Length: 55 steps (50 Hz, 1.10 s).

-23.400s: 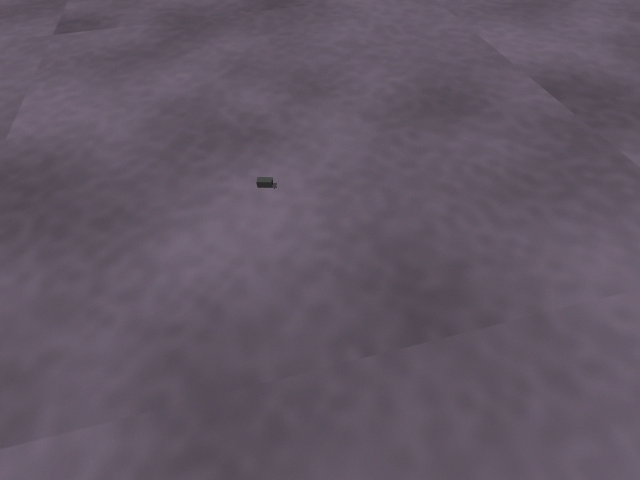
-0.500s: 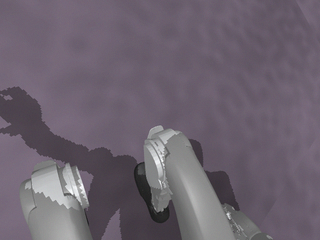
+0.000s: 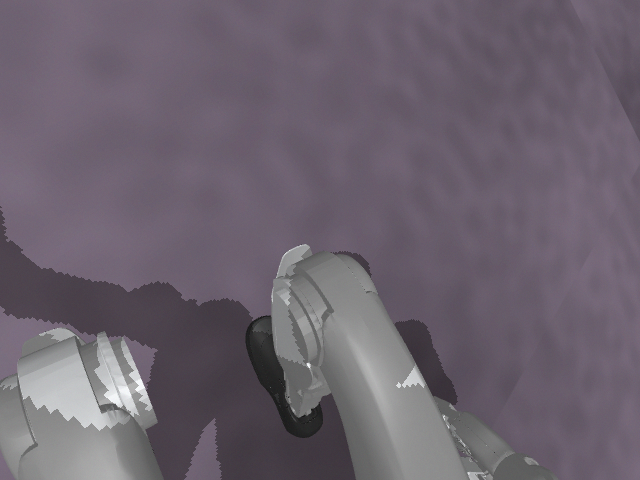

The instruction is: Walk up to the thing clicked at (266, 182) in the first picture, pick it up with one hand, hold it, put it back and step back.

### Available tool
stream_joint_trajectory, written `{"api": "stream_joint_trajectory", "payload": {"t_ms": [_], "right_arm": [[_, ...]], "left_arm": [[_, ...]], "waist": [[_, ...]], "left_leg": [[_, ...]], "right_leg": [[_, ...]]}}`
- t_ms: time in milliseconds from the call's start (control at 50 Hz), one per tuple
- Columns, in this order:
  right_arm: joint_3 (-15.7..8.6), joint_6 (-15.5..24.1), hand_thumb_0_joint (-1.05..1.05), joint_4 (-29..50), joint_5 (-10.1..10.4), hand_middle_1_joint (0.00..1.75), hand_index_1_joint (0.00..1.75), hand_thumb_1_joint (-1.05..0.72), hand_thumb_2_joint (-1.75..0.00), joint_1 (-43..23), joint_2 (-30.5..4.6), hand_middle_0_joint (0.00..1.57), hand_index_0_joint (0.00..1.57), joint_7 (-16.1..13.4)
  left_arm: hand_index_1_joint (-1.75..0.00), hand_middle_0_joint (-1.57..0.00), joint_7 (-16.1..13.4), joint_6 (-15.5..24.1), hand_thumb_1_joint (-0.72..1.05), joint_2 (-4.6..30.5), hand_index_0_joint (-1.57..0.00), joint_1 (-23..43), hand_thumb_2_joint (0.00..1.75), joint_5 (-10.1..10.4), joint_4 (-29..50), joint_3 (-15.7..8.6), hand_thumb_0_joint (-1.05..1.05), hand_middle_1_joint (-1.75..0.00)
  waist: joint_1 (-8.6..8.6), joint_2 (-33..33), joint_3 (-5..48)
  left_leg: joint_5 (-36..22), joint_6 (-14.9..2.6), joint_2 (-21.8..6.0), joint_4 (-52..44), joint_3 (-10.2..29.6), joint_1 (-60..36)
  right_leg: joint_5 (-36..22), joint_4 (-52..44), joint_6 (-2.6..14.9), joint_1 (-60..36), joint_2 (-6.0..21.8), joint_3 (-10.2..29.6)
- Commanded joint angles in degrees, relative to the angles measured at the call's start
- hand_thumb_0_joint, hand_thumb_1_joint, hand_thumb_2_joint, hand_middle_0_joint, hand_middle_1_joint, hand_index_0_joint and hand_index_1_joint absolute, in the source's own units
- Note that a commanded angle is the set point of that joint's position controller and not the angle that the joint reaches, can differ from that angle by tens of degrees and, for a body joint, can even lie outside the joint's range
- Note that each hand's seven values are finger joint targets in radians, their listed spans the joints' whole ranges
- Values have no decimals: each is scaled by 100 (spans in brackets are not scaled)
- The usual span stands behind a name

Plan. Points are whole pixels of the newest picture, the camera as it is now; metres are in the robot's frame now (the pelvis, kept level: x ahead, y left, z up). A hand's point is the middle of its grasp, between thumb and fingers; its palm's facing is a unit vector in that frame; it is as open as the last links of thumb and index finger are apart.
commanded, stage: rest palm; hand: left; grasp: from above
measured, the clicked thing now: out of the picture +0.46 +0.35 -0.29
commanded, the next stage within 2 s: close in 0.86 s
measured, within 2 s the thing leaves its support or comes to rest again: neither
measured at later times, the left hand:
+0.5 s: hand out of the picture +0.44 +0.34 -0.26, palm faces -0.46 -0.14 -0.88, open 10.7 cm
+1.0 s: hand out of the picture +0.44 +0.34 -0.26, palm faces -0.46 -0.14 -0.87, open 10.2 cm
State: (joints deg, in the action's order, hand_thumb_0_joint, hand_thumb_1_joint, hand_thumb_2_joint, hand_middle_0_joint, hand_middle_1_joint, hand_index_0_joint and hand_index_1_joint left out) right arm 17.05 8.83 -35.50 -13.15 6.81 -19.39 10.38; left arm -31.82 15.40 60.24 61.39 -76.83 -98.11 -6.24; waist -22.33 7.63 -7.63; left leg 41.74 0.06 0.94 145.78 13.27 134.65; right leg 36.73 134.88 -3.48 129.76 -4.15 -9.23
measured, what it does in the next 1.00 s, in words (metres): stands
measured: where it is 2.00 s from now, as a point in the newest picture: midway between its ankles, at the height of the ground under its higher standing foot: (221, 442)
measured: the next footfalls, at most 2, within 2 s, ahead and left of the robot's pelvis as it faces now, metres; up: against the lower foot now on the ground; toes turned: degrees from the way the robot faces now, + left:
none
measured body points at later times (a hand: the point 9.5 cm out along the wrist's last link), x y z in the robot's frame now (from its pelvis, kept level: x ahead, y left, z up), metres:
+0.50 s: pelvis +0.00 +0.00 +0.00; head +0.27 +0.15 +0.32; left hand +0.46 +0.34 -0.21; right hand +0.06 -0.25 -0.05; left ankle +0.06 +0.12 -0.27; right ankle +0.12 -0.12 -0.27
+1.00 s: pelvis +0.00 +0.00 +0.00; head +0.28 +0.14 +0.32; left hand +0.46 +0.34 -0.21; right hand +0.06 -0.25 -0.04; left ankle +0.06 +0.12 -0.27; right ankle +0.12 -0.12 -0.27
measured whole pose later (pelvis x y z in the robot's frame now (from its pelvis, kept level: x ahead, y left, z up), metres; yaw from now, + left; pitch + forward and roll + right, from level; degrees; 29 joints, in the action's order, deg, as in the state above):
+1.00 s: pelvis +0.00 +0.00 +0.00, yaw -1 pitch +28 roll -16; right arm 19.1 11.5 -34.5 -13.7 5.3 -21.1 12.7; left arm -34.3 15.5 62.2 61.3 -75.1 -99.8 -5.1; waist -22.7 9.3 -10.4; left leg 42.2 -0.2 0.6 146.2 14.8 133.4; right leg 36.4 133.8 -3.8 127.9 -4.5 -10.6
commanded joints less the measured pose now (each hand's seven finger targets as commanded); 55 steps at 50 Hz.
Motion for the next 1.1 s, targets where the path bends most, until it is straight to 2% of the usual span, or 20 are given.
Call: {"api": "stream_joint_trajectory", "payload": {"t_ms": [0, 20, 80, 120, 280, 320, 400, 420, 480, 560, 600, 640, 680, 740, 800, 900, 920, 940, 1020, 1080], "right_arm": [[-572, 36, 0, -55, 30, 30, 30, -90, -90, 1030, -1890, 20, 20, -61], [-612, 16, 0, -119, 25, 30, 30, -90, -90, 1104, -1945, 20, 20, -64], [-559, 1, 0, -49, -16, 30, 30, -90, -90, 1052, -1940, 20, 20, -14], [-570, -14, 0, -34, -26, 30, 30, -90, -90, 1044, -1940, 20, 20, -16], [-498, 54, 0, -69, -50, 30, 30, -90, -90, 989, -1901, 20, 20, 73], [-482, 61, 0, -86, -37, 30, 30, -90, -90, 905, -1916, 20, 20, 62], [-447, 104, 0, -75, -47, 30, 30, -90, -90, 892, -1953, 20, 20, 92], [-465, 126, 0, -53, -49, 30, 30, -91, -90, 808, -1963, 20, 20, 89], [-443, 151, 0, -28, -49, 30, 30, -90, -90, 836, -1992, 20, 20, 104], [-420, 239, 0, 18, -40, 30, 30, -91, -90, 788, -2033, 20, 20, 144], [-420, 264, 0, 21, -31, 30, 30, -91, -90, 868, -2092, 20, 20, 139], [-412, 302, 0, 44, -36, 30, 30, -91, -91, 801, -2060, 20, 20, 153], [-377, 316, 0, -23, -39, 30, 30, -91, -90, 846, -2071, 20, 20, 154], [-417, 297, 0, -9, -11, 30, 30, -91, -90, 863, -2084, 20, 20, 126], [-427, 280, 0, 34, -30, 30, 30, -90, -90, 878, -2068, 20, 20, 127], [-394, 252, 0, 22, 0, 30, 30, -91, -90, 859, -2055, 20, 20, 126], [-394, 246, 0, -20, -29, 30, 30, -91, -91, 889, -2055, 20, 20, 136], [-399, 258, 0, 4, -16, 30, 30, -90, -90, 849, -2079, 20, 20, 155], [-401, 221, 0, 1, -8, 30, 30, -90, -90, 823, -2130, 20, 20, 117], [-369, 202, 0, 27, -23, 30, 30, -90, -90, 837, -2062, 20, 20, 120]], "left_arm": [[-54, -53, -164, 45, -1, 1318, -53, 1322, 55, 138, 602, -16, 0, -54], [-54, -52, -185, 58, -1, 1557, -52, 1230, 55, 137, 706, -242, 0, -54], [-56, -52, -168, 109, 0, 1401, -52, 1271, 55, 69, 604, -156, 0, -56], [-56, -52, -215, 144, -2, 1485, -52, 1351, 57, 71, 763, -198, 0, -56], [-56, -52, -298, 200, 1, 1224, -53, 1249, 54, 70, 511, 40, 0, -57], [-57, -52, -360, 239, 1, 1414, -53, 1401, 55, 98, 612, -24, 0, -57], [-56, -52, -481, 188, 3, 1429, -53, 1345, 54, 21, 507, -4, 0, -58], [-56, -53, -497, 186, 2, 1279, -53, 1348, 54, 47, 398, 129, 0, -57], [-56, -53, -560, 144, 3, 1417, -54, 1397, 52, 30, 474, 61, 0, -57], [-55, -54, -555, 79, 4, 1332, -55, 1394, 51, 87, 378, 139, 0, -57], [-54, -56, -554, 58, 7, 1602, -57, 1411, 49, 99, 475, -21, 0, -55], [-53, -56, -523, 23, 7, 1458, -57, 1303, 49, 102, 388, 66, 0, -54], [-54, -56, -523, 25, 7, 1543, -57, 1279, 49, 196, 294, -34, 0, -55], [-54, -56, -499, 19, 8, 1671, -58, 1362, 48, 185, 462, -83, 0, -55], [-54, -56, -457, 6, 8, 1425, -57, 1212, 48, 215, 346, 66, 0, -56], [-53, -57, -418, 78, 10, 1450, -59, 1493, 48, 312, 753, 81, 0, -55], [-53, -58, -398, 19, 11, 1420, -60, 1031, 46, 263, 122, 48, 0, -55], [-52, -58, -352, 53, 12, 1279, -60, 1168, 46, 296, 352, 197, 0, -53], [-48, -64, -389, 117, 22, 1687, -68, 1355, 38, 245, 574, -31, 0, -51], [-46, -66, -343, 90, 27, 1372, -70, 1154, 34, 232, 308, 182, 0, -50]], "waist": [[-155, -3034, 3550], [-117, -3154, 3649], [-232, -3121, 3377], [-178, -3186, 3616], [-296, -3109, 3360], [-230, -3189, 3445], [-223, -3249, 3431], [-250, -3215, 3301], [-232, -3284, 3449], [-305, -3137, 3178], [-268, -3181, 3289], [-262, -3146, 3295], [-325, -3030, 3225], [-241, -3198, 3313], [-298, -3108, 3315], [-225, -3191, 3476], [-284, -3099, 3249], [-329, -2962, 3105], [-180, -3341, 3440], [-362, -2949, 3083]], "left_leg": [[-1434, -62, -189, -1523, -502, -2860], [-1659, -14, -214, -1595, -446, -3059], [-1655, 7, -228, -1532, -399, -2956], [-1634, -9, -225, -1551, -417, -3081], [-1582, -1, -263, -1561, -316, -3074], [-1491, -6, -262, -1606, -303, -3053], [-1530, 12, -276, -1602, -286, -3085], [-1416, 0, -276, -1594, -305, -2950], [-1512, 9, -280, -1616, -283, -3050], [-1342, -11, -284, -1615, -272, -2868], [-1300, -15, -289, -1645, -275, -2955], [-1337, -10, -304, -1569, -286, -2983], [-1303, -29, -290, -1532, -286, -2815], [-1315, 0, -306, -1610, -271, -2910], [-1339, -8, -308, -1614, -279, -2925], [-1562, 5, -306, -1574, -260, -2986], [-1475, 0, -308, -1602, -263, -2936], [-1411, -18, -305, -1525, -274, -2795], [-1581, 45, -317, -1617, -234, -3116], [-1269, -29, -306, -1558, -321, -2754]], "right_leg": [[-1370, -1024, 492, -2107, -125, -549], [-1507, -997, 490, -2164, -114, -599], [-1477, -952, 510, -2064, -104, -627], [-1478, -986, 503, -2182, -126, -618], [-1489, -911, 445, -2025, -130, -689], [-1427, -952, 459, -2062, -152, -687], [-1459, -885, 459, -2030, -150, -687], [-1403, -910, 468, -2047, -167, -665], [-1476, -889, 466, -2074, -164, -682], [-1373, -928, 449, -2008, -174, -687], [-1342, -956, 439, -2095, -148, -667], [-1385, -914, 438, -2089, -143, -645], [-1367, -987, 418, -2166, -148, -670], [-1350, -976, 447, -2159, -146, -657], [-1400, -1022, 448, -2267, -182, -667], [-1545, -989, 455, -2267, -171, -690], [-1465, -1004, 457, -2260, -166, -694], [-1441, -1020, 428, -2190, -175, -690], [-1466, -982, 486, -2242, -146, -681], [-1344, -1115, 437, -2300, -195, -655]]}}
